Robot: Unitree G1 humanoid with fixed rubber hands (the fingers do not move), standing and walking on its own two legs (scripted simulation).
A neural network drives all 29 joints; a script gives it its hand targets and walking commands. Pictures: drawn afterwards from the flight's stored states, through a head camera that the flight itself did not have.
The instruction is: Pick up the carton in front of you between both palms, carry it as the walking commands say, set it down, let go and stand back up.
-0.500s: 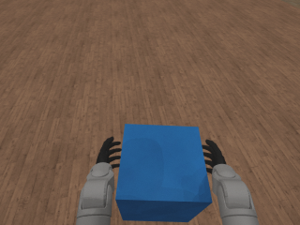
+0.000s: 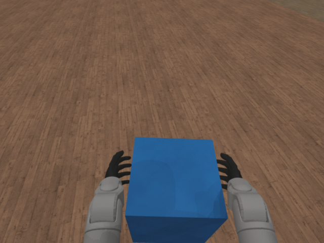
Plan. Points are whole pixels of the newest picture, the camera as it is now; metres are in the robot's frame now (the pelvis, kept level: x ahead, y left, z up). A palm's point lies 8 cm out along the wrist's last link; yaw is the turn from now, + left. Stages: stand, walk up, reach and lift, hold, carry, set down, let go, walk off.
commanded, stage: carry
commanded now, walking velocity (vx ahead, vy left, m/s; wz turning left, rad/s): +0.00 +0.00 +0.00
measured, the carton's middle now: (171, 193) +0.30 +0.00 -0.05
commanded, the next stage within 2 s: hold in 0.98 s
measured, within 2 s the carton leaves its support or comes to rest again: neither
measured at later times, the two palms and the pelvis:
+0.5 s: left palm (117, 195) +0.25 +0.13 +0.05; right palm (247, 196) +0.24 -0.17 +0.04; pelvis -0.04 -0.02 +0.00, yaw +0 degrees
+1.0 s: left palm (118, 203) +0.23 +0.12 +0.05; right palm (251, 203) +0.22 -0.17 +0.04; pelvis -0.06 -0.03 +0.00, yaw +0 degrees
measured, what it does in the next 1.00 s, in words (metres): shifts its weight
